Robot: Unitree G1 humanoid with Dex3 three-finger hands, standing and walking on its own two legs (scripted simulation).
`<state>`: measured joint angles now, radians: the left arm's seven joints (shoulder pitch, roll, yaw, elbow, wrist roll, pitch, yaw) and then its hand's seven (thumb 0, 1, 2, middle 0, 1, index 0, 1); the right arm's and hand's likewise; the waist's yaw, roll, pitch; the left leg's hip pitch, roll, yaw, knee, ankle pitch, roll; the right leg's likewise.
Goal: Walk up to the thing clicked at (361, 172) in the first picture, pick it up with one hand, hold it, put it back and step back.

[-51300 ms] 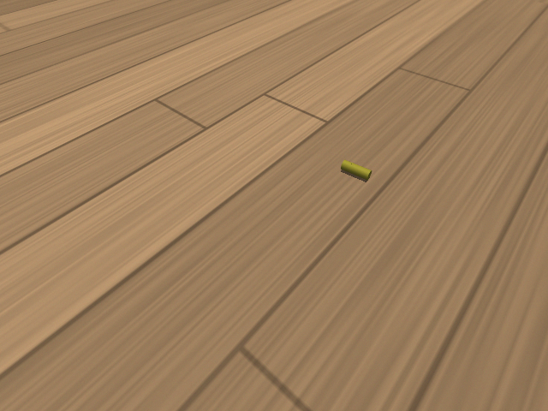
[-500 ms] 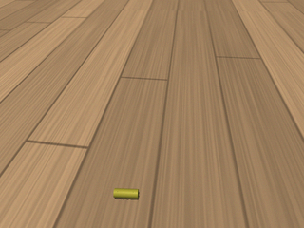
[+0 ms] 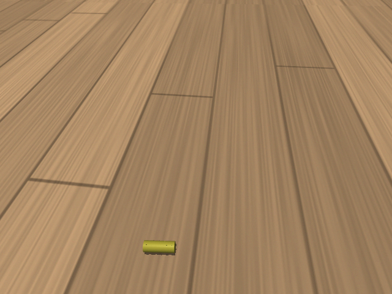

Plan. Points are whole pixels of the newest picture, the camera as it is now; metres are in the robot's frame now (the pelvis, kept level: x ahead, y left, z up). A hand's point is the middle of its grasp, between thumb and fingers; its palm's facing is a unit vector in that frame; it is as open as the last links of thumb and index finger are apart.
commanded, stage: stand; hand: left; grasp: from above
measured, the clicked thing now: (159, 246) +0.48 +0.21 -0.75
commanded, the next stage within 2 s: step back in 1.16 s
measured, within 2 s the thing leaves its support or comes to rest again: neither
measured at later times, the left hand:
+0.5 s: hand out of the picture +0.08 +0.24 -0.16, palm faces +0.02 -0.94 -0.34, open 7.4 cm
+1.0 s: hand out of the picture +0.08 +0.24 -0.16, palm faces +0.01 -0.94 -0.34, open 7.4 cm
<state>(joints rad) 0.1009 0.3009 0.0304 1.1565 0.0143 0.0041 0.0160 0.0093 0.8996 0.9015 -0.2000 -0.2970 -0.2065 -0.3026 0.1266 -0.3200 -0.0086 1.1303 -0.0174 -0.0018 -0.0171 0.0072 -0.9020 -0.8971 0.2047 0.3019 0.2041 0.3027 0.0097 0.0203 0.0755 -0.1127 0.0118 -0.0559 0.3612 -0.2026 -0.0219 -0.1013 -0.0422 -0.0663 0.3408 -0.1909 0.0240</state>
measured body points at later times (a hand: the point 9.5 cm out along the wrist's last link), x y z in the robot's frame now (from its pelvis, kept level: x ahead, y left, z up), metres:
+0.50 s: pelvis +0.01 +0.00 +0.00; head +0.02 -0.01 +0.45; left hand +0.08 +0.29 -0.13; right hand +0.08 -0.30 -0.14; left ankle +0.00 +0.13 -0.75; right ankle +0.00 -0.13 -0.75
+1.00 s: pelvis +0.00 -0.01 +0.00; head +0.01 -0.01 +0.45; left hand +0.08 +0.29 -0.13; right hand +0.08 -0.30 -0.14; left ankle +0.00 +0.13 -0.75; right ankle +0.00 -0.13 -0.75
